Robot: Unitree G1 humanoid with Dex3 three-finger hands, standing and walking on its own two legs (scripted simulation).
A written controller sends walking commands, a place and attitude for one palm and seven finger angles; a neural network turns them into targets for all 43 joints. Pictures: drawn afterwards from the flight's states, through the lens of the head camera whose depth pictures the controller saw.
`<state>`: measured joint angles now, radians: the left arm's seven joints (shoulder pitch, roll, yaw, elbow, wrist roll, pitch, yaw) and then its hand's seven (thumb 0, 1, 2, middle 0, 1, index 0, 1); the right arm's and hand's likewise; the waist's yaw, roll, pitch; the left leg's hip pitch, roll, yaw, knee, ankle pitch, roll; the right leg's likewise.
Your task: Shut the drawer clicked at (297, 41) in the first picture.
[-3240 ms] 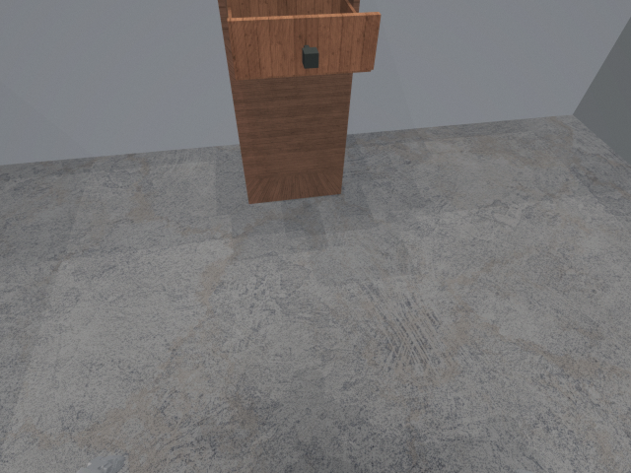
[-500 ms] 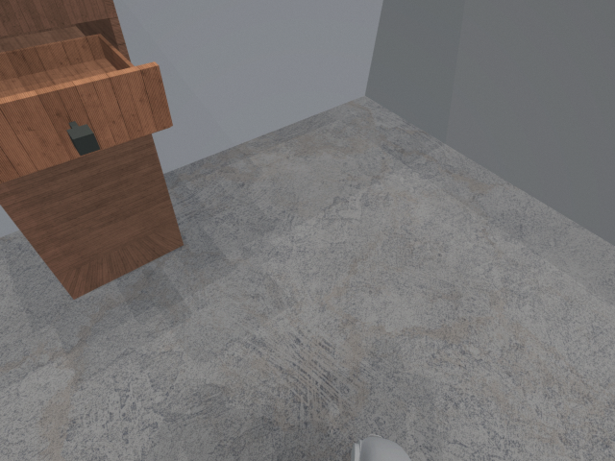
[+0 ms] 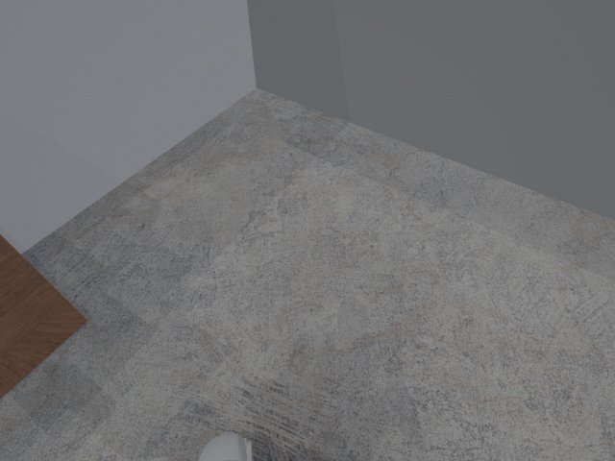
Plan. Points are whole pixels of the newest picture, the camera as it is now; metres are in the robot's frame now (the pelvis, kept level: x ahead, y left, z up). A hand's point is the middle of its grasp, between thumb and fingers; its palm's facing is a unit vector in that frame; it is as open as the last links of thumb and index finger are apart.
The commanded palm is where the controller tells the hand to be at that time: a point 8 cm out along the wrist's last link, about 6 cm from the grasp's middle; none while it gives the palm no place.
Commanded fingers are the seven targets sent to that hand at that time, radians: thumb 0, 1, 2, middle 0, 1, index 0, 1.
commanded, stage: walk to a spot facing it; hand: left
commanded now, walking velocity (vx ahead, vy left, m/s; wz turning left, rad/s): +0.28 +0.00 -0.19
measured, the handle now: out of the picture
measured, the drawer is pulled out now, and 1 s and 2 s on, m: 0.28 0.28 0.28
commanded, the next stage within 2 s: turn to face it in 0.08 s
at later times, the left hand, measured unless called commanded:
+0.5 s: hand (161, 438) +0.19 +0.23 -0.17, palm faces +0.07 -0.99 -0.15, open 7.3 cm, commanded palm none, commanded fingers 0.00 0.90 0.90 -0.20 -0.30 -0.20 -0.30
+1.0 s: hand out of the picture +0.15 +0.23 -0.16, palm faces +0.35 -0.90 -0.25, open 7.4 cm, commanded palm none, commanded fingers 0.00 0.90 0.90 -0.20 -0.30 -0.20 -0.30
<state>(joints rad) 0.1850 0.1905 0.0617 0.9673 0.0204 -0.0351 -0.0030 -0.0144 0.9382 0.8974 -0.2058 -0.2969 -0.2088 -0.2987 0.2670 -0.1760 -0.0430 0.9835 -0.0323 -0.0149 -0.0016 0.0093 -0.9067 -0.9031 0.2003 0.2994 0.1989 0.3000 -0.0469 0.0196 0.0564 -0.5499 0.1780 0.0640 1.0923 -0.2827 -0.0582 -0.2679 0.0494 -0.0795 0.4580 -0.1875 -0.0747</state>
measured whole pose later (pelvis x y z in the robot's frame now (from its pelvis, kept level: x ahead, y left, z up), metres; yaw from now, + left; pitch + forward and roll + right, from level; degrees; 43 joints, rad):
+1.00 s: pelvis +0.15 +0.02 +0.00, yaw +21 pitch +0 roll +1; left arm 0.20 0.19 0.04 0.91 0.03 0.02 0.02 0.00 0.90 0.90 -0.20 -0.30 -0.21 -0.30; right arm 0.14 -0.26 -0.09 0.94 -0.02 0.08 0.02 0.01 -0.91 -0.90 0.20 0.30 0.20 0.30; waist 0.00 0.00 0.08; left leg -0.44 0.06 0.07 0.92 -0.42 -0.07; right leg -0.21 -0.14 -0.26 0.53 -0.30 0.00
